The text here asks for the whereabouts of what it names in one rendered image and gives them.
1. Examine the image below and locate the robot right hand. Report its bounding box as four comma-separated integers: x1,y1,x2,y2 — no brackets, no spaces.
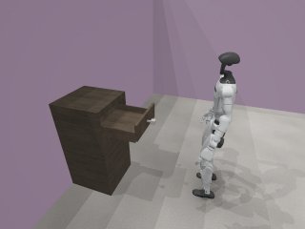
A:
200,111,214,125

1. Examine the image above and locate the robot right forearm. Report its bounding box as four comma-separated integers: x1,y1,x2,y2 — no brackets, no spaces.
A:
209,104,214,115

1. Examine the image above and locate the robot left forearm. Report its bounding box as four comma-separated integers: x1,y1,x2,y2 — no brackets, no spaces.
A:
207,116,230,151

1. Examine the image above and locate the handle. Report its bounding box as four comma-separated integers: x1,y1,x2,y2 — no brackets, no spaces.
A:
147,118,156,125

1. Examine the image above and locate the drawer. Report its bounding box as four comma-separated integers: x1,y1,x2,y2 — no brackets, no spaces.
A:
99,103,155,143

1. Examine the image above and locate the left robot thigh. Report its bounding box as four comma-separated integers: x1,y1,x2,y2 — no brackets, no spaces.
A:
199,134,224,170

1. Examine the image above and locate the robot left hand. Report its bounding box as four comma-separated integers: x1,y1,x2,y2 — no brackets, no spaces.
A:
195,148,214,169

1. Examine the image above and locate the cabinet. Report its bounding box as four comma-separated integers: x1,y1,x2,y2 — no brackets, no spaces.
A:
49,86,131,196

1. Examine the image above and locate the left robot upper arm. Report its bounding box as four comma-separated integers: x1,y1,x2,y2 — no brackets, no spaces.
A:
219,85,234,124

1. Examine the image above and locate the right robot foot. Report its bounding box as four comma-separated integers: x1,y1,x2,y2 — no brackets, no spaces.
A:
196,173,216,180

